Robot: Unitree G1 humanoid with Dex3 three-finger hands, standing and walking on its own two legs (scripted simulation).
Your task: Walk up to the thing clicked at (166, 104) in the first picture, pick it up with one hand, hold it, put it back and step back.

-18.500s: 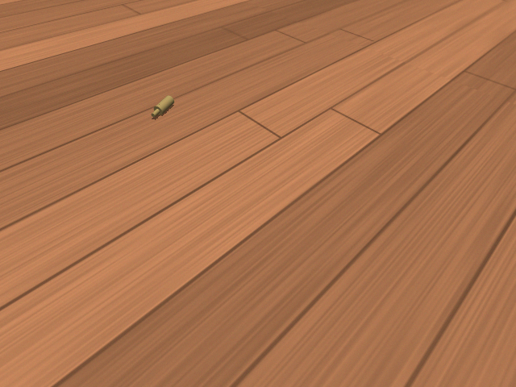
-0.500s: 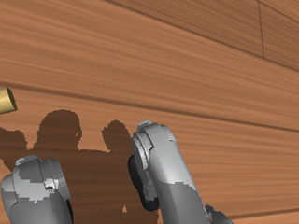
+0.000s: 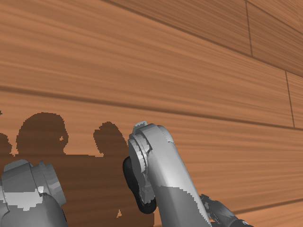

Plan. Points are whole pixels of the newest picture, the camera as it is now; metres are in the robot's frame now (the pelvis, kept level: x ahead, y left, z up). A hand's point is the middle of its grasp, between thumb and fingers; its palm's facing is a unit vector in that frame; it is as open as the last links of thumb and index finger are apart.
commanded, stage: rest palm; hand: left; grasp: from above
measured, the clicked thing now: out of the picture +0.45 +0.34 -0.27
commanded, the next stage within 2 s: close in 0.10 s
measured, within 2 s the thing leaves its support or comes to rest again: neither
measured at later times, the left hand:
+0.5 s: hand out of the picture +0.44 +0.31 -0.24, palm faces -0.43 -0.13 -0.90, open 12.5 cm
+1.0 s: hand out of the picture +0.44 +0.32 -0.24, palm faces -0.44 -0.15 -0.89, open 10.3 cm
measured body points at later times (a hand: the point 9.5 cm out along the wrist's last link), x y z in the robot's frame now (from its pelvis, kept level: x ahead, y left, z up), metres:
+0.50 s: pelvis +0.00 +0.00 +0.00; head +0.26 +0.13 +0.34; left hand +0.46 +0.32 -0.19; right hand +0.05 -0.25 -0.06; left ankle +0.06 +0.13 -0.27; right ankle +0.11 -0.14 -0.27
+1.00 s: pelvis +0.00 +0.00 +0.00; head +0.26 +0.13 +0.34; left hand +0.46 +0.32 -0.19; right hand +0.04 -0.25 -0.06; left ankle +0.06 +0.13 -0.27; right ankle +0.11 -0.14 -0.27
